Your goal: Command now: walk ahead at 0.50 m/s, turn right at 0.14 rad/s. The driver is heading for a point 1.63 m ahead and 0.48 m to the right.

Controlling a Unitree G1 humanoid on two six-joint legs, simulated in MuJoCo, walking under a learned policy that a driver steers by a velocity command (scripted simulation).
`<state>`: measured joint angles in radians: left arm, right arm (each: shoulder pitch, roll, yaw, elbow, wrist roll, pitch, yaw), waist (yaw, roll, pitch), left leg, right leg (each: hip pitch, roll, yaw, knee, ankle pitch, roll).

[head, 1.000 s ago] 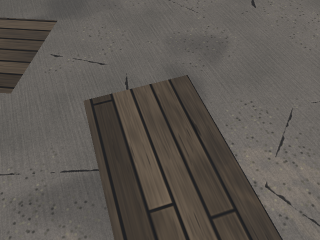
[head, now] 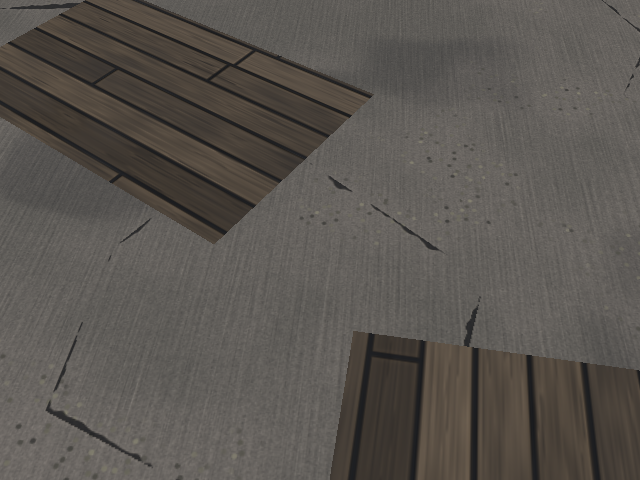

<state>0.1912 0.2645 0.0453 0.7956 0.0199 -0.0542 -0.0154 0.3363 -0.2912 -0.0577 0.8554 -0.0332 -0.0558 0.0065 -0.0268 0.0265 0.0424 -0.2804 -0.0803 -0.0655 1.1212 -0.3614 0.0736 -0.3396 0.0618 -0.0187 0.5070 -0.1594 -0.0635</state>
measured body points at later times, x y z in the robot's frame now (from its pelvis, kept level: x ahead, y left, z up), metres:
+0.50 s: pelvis +0.25 +0.02 +0.01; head +0.28 +0.03 +0.45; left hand +0.35 +0.29 -0.13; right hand +0.36 -0.26 -0.08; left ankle +0.32 +0.10 -0.73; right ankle +0.13 -0.07 -0.66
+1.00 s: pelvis +0.47 -0.11 -0.01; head +0.51 -0.13 +0.44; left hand +0.76 +0.01 -0.11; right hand +0.34 -0.34 -0.15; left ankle +0.40 +0.08 -0.63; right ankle +0.50 -0.18 -0.73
